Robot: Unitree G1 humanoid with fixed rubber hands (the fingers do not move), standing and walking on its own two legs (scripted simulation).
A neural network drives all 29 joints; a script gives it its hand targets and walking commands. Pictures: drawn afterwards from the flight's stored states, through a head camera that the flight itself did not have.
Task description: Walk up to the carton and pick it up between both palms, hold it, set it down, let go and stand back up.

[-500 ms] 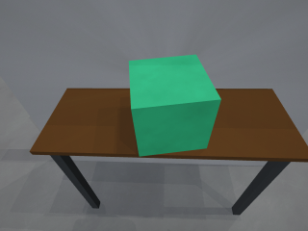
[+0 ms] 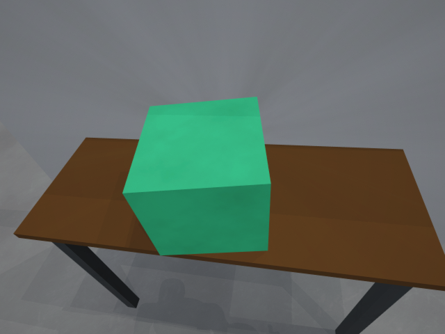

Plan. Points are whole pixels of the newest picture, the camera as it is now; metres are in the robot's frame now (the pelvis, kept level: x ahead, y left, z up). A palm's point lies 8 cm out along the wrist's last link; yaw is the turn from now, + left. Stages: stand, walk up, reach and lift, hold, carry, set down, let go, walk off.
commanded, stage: walk up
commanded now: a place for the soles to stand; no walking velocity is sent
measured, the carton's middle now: (207, 177) +0.44 +0.07 +0.04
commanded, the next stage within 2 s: none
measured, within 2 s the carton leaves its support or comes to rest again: neither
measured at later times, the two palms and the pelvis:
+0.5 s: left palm out of the picture -0.01 +0.36 -0.12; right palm out of the picture +0.13 -0.17 -0.10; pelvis -0.02 +0.07 -0.01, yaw +7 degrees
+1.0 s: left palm out of the picture +0.03 +0.34 -0.10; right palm out of the picture +0.05 -0.17 -0.11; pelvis -0.03 +0.08 +0.00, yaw +2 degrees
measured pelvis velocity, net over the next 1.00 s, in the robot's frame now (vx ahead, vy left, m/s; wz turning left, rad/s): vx -0.03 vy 0.08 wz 0.03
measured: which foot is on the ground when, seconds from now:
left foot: up 0.00-0.38, down 0.40-1.00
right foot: down 0.00-0.42, up 0.44-0.76, down 0.78-1.00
